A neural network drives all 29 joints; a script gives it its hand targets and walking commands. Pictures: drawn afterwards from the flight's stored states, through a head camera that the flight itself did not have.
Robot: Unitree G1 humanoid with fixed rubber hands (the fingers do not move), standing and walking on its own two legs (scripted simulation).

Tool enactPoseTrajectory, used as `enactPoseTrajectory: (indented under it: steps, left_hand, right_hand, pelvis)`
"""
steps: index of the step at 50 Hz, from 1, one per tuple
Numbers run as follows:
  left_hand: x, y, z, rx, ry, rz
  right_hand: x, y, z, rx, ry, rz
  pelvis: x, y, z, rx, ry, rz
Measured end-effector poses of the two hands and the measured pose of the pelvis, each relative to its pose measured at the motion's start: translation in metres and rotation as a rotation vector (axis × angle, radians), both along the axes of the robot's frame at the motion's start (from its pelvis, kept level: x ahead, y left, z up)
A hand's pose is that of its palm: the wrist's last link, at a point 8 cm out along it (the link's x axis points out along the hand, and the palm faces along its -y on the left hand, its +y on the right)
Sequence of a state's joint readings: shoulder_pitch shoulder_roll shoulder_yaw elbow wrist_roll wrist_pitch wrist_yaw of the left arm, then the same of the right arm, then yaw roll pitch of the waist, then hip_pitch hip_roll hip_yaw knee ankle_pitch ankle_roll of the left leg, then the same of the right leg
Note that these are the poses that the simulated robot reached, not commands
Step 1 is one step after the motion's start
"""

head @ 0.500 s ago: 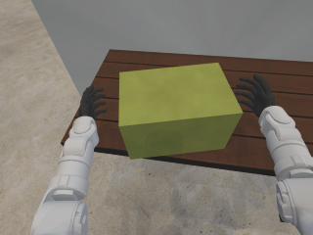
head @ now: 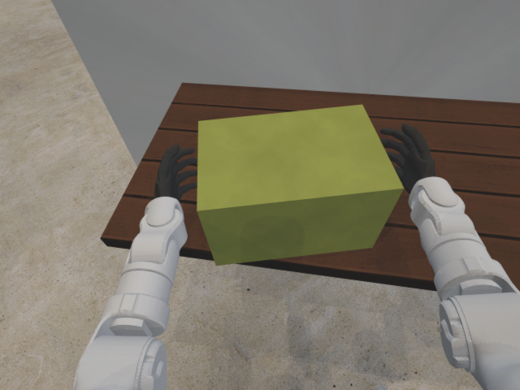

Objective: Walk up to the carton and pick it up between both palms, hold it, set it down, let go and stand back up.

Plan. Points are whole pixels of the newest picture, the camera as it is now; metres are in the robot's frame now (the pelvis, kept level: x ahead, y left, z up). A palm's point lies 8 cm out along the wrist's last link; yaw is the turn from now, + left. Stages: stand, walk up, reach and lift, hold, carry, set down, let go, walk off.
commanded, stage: reach and lift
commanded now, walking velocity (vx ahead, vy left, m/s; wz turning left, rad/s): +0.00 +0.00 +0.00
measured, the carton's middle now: (288, 186) +0.44 +0.00 +0.02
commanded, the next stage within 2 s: none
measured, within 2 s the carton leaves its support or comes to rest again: leaves its support in 1.42 s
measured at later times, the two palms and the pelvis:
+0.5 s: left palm (170, 196) +0.37 +0.18 +0.08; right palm (416, 175) +0.42 -0.20 +0.09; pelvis +0.00 +0.00 +0.00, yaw +0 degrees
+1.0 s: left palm (169, 197) +0.37 +0.18 +0.08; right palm (413, 174) +0.42 -0.20 +0.09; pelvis +0.00 +0.00 +0.00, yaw +0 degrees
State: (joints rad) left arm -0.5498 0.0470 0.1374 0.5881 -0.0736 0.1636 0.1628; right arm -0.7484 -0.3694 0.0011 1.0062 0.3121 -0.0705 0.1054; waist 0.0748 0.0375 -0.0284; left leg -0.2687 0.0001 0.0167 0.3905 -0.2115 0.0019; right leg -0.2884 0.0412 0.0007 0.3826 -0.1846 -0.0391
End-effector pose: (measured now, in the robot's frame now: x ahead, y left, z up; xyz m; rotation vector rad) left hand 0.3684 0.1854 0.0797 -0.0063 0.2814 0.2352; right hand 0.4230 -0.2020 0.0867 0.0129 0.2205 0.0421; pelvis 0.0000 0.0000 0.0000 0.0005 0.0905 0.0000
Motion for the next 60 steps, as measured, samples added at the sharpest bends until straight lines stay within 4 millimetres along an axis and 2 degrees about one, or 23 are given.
enactPoseTrajectory:
  steps: [47,60]
  left_hand:
    - [-0.003,-0.002,-0.002,-0.003,-0.037,0.044]
    - [-0.007,0.003,-0.001,0.012,-0.037,0.069]
  right_hand:
    - [0.000,0.004,0.001,-0.034,-0.002,-0.031]
    - [-0.003,0.012,0.002,-0.065,-0.013,-0.022]
  pelvis:
    - [-0.001,0.000,0.000,-0.002,0.003,-0.001]
    - [0.000,0.001,0.000,-0.004,0.006,-0.001]
